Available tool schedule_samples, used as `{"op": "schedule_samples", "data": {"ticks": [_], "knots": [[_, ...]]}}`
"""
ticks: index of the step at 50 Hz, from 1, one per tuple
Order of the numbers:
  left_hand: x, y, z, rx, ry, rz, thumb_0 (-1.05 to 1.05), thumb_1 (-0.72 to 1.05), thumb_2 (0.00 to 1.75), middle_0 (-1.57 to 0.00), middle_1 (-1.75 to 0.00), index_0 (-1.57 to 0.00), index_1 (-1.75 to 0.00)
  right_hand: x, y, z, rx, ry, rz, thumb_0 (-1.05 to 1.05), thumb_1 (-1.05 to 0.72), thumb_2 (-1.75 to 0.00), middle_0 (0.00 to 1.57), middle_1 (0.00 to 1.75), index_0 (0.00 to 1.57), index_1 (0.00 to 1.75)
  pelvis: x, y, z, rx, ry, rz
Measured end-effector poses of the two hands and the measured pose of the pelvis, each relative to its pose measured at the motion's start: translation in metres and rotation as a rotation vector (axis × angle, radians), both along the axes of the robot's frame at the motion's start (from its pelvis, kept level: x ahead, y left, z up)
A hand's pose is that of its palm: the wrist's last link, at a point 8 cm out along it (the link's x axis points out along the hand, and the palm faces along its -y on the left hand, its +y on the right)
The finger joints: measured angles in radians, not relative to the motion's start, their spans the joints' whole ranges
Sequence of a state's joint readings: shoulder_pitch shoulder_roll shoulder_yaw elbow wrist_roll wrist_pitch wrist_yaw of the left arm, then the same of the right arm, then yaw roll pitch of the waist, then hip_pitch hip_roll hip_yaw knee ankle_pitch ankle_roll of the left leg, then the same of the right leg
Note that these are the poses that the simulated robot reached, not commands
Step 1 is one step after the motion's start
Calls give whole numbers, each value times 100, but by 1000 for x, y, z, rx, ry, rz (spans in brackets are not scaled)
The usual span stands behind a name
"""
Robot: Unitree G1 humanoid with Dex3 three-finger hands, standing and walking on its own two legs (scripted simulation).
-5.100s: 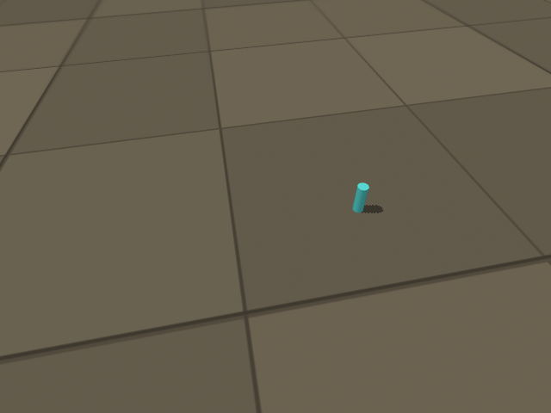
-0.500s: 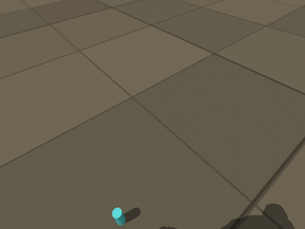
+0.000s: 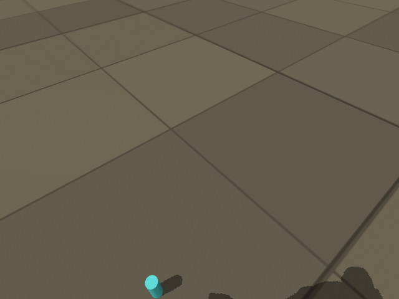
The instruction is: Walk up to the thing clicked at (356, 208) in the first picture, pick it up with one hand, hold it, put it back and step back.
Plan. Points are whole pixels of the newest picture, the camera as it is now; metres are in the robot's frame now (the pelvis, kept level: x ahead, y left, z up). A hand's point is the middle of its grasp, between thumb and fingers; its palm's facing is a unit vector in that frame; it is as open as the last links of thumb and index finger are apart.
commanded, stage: stand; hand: left
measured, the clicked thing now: (154, 287) +0.33 +0.25 -0.70
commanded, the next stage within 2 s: none
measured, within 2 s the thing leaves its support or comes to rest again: neither
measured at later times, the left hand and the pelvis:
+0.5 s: hand out of the picture +0.07 +0.25 -0.16, palm faces -0.01 -0.94 -0.34, open 7.4 cm; pelvis +0.00 -0.01 +0.00, yaw +0 degrees
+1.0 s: hand out of the picture +0.08 +0.24 -0.16, palm faces +0.00 -0.94 -0.34, open 7.4 cm; pelvis +0.00 -0.01 +0.00, yaw +0 degrees
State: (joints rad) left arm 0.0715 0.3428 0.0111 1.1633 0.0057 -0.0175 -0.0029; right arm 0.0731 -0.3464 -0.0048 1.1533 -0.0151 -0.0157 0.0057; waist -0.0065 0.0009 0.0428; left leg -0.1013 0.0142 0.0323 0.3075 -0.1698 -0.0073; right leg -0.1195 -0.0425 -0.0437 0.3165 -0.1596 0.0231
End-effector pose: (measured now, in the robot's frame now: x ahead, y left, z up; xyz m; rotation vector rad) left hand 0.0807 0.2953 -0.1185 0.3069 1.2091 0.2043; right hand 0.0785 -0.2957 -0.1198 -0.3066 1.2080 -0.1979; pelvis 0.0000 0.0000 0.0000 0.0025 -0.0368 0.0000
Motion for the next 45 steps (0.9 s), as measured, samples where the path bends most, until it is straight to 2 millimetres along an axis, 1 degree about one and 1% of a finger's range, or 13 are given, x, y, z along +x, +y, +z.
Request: {"op": "schedule_samples", "data": {"ticks": [7, 26, 45], "knots": [[-2, -2, 0, -1, 4, -2, 0, 90, 90, -21, -30, -20, -30, 1, -3, 1, -5, -2, 3, 1, -91, -89, 20, 30, 21, 30, 0, -2, 0, -1, -1, 2], [-15, -5, -1, 3, 31, 13, 0, 90, 90, -21, -30, -20, -30, -4, -7, -2, 0, 20, 12, 1, -91, -89, 20, 30, 21, 30, 2, -7, 0, -1, -2, 7], [-11, -8, 1, 6, 17, 13, 0, 90, 90, -21, -30, -20, -30, -2, -11, -2, -1, 18, 16, 1, -91, -89, 20, 30, 21, 30, 4, -10, 0, -2, -3, 9]]}}
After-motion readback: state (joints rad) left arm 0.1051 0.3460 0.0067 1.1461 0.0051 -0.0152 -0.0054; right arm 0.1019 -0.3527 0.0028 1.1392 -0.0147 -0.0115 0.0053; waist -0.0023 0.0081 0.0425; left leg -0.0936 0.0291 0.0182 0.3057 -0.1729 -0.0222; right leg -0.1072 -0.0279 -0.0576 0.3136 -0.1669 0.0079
